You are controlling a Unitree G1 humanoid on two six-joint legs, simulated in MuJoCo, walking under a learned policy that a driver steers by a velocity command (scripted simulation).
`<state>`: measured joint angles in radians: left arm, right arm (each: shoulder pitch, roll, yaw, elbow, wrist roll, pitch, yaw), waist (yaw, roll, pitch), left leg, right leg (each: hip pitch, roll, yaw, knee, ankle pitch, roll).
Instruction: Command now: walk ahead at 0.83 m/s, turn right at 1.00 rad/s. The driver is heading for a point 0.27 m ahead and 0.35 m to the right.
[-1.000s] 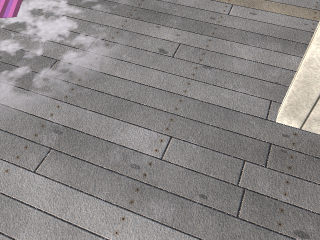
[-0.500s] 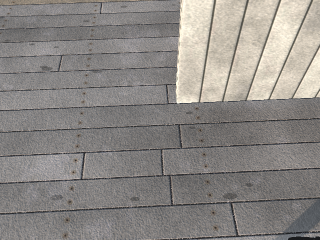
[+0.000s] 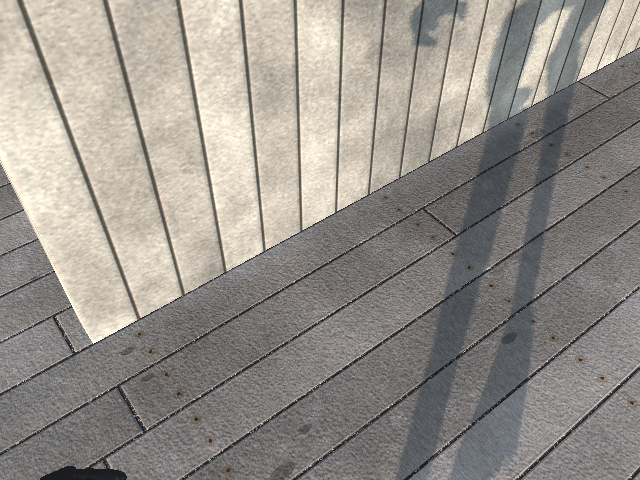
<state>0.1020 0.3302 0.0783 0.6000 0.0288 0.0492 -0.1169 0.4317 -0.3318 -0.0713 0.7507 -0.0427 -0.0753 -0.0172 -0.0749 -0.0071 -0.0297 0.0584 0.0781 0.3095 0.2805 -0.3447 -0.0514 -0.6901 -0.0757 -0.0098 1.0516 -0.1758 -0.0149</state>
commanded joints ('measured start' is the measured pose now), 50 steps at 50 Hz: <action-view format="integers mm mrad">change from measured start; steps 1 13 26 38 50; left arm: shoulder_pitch -221 307 357 302 141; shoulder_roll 43 259 86 26 1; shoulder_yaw -8 73 -7 -38 -82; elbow -133 73 212 258 334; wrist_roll -5 -4 -35 31 11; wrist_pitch -23 -50 -130 -44 -21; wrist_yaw -13 109 131 111 133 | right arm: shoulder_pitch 18 -208 -373 -133 -138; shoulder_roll -129 -95 3 10 -22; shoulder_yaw -33 9 62 55 47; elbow -13 -171 -152 26 90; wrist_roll -8 9 21 31 24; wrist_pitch -15 -29 28 -15 64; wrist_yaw -3 35 34 28 28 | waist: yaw -17 145 120 103 90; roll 94 0 -51 34 111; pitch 211 -39 35 -68 53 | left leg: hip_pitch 58 -912 -460 -306 -507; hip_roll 301 37 -101 184 96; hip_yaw -157 -344 -194 -527 -504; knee -226 1174 318 15 -68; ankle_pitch -146 46 526 903 -123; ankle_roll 153 29 78 310 171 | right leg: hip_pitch -246 886 573 389 589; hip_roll -42 -114 85 174 97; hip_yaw -29 650 199 165 43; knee -80 -760 -745 136 -599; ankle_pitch -19 -187 923 -226 -87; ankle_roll -57 -302 -73 19 -32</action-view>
